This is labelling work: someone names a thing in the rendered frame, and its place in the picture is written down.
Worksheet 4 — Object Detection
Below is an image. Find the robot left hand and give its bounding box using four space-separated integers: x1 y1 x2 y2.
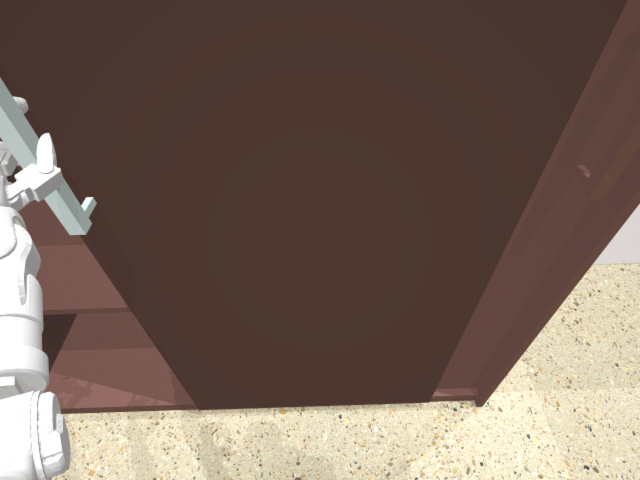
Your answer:
0 96 64 212

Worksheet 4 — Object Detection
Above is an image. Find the handle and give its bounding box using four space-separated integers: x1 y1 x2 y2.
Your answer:
581 93 640 200
0 78 97 235

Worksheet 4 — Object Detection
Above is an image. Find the robot left upper arm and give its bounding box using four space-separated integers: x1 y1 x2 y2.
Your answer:
0 390 71 480

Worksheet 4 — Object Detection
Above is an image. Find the left robot forearm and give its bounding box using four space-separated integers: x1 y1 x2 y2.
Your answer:
0 206 49 400

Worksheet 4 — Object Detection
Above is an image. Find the wardrobe door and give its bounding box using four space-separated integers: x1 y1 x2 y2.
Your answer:
436 0 640 389
0 0 628 410

